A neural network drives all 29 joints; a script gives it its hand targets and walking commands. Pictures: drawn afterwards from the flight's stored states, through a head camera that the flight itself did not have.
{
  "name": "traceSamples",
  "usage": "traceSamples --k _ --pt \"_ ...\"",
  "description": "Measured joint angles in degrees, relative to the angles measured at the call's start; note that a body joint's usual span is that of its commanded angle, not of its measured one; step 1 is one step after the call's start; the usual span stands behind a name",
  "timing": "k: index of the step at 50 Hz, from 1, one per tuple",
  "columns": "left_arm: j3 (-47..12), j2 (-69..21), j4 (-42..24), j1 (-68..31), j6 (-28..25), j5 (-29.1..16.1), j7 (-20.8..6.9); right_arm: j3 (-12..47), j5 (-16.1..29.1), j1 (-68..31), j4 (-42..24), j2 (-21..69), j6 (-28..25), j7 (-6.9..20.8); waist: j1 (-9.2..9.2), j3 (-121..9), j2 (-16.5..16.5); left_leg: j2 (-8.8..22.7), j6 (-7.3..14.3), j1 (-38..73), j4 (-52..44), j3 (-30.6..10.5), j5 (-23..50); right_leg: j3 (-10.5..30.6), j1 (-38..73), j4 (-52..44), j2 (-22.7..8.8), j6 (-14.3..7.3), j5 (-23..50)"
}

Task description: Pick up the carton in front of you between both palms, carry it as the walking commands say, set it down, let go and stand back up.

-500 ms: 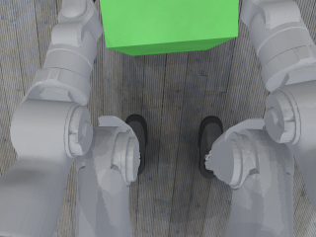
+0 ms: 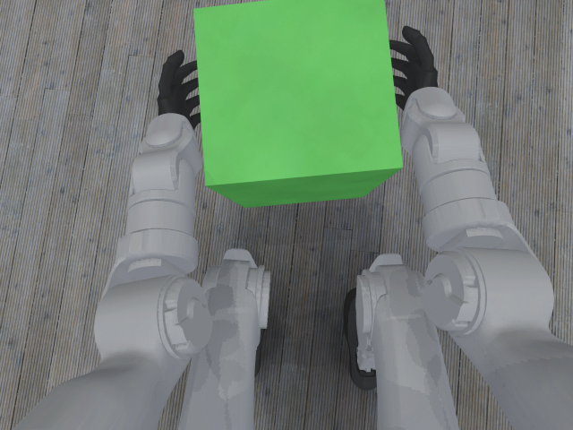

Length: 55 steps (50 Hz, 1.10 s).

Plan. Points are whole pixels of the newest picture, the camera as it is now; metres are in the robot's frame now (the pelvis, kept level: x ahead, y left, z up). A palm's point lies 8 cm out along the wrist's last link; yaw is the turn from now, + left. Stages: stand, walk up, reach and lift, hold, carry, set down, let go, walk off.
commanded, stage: reach and lift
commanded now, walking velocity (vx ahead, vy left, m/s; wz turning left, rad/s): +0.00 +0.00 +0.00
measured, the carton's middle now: (297, 124) +0.51 +0.03 -0.14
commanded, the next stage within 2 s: none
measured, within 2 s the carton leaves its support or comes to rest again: neither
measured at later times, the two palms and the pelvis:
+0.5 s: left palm (123, 82) +0.47 +0.17 +0.08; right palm (488, 62) +0.48 -0.13 +0.07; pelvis +0.02 +0.00 +0.12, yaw +0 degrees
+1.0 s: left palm out of the picture +0.42 +0.16 +0.24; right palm out of the picture +0.43 -0.14 +0.24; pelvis +0.07 +0.00 +0.26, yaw +0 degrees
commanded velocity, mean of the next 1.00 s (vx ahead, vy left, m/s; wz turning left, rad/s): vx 0.00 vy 0.00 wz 0.00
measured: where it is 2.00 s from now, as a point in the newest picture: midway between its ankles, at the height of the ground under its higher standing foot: (304, 351)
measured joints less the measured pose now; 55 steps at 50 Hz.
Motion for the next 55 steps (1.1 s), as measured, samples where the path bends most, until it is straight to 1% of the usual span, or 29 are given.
traceSamples --k 2,4,7,10,17,22,28,38,48,55 --pt "1.6 -0.5 -0.2 0.4 0.8 2.3 -1.1 -2.6 -3.0 0.3 -0.1 1.4 0.5 0.5 -0.27 -1.3 0.1 -0.2 -0.1 1.3 -2.6 -0.2 0.9 -0.1 1.4 -2.5 -0.2 -0.2 0.7" --pt "2.7 -1.0 -0.6 0.5 1.4 4.1 -1.9 -4.2 -4.7 0.7 -0.8 2.2 0.9 1.1 -0.57 -2.2 0.3 -0.5 -0.1 2.5 -5.0 -0.5 1.7 -0.2 2.7 -4.9 -0.2 -0.1 1.4" --pt "3.6 -1.8 -1.7 0.6 1.9 6.0 -2.7 -5.0 -5.7 1.8 -2.8 3.0 1.5 1.6 -0.85 -3.0 0.6 -0.7 -0.1 4.0 -7.9 -0.8 2.7 -0.3 4.4 -7.9 0.0 0.0 2.3" --pt "3.9 -2.7 -3.4 1.3 2.4 7.0 -3.0 -4.9 -5.5 3.3 -5.3 3.4 2.2 2.1 -0.87 -3.7 0.8 -0.6 0.1 5.7 -10.3 -0.8 3.1 -0.1 6.1 -10.4 0.1 0.0 2.8" --pt "1.7 -4.4 -8.7 6.8 3.7 6.0 -3.2 -2.2 -3.7 9.6 -11.7 4.9 3.9 2.2 -0.62 -5.4 0.8 -0.1 0.4 11.3 -15.3 -0.5 2.8 0.5 11.6 -15.5 0.3 0.2 2.8" --pt "-0.2 -5.2 -11.0 11.8 4.1 4.4 -3.0 -0.8 -2.8 14.7 -14.2 6.3 4.2 1.8 -0.63 -6.8 0.7 0.0 0.6 17.3 -19.2 -0.4 2.3 0.6 17.6 -19.4 0.1 0.0 2.2" --pt "-1.6 -6.0 -11.0 17.0 3.8 3.9 -2.9 -0.4 -2.8 20.2 -14.8 7.9 3.8 1.7 -1.02 -8.3 0.8 -0.1 0.8 25.8 -24.6 -0.7 2.1 0.5 26.4 -25.0 -0.3 -0.2 1.9" --pt "-3.0 -8.0 -10.4 24.7 2.6 4.7 -2.9 0.0 -3.1 28.4 -14.7 9.6 2.7 2.4 -1.39 -9.0 0.9 0.1 1.3 42.0 -35.8 -0.7 3.2 0.9 42.6 -36.3 -0.7 -0.5 3.1" --pt "-5.0 -9.6 -12.2 32.8 2.1 5.0 -3.2 1.5 -3.6 36.8 -16.9 11.4 2.1 2.8 -1.44 -7.2 1.1 0.3 1.6 59.8 -48.7 -0.8 5.8 1.2 60.4 -49.3 -1.1 -0.7 5.7" --pt "-6.5 -10.4 -13.8 38.1 2.9 5.3 -3.5 2.9 -4.0 42.4 -19.0 12.5 3.0 3.0 -1.66 -5.2 1.3 0.5 1.8 73.7 -59.0 -1.0 8.3 1.3 74.3 -59.6 -1.4 -0.9 8.4"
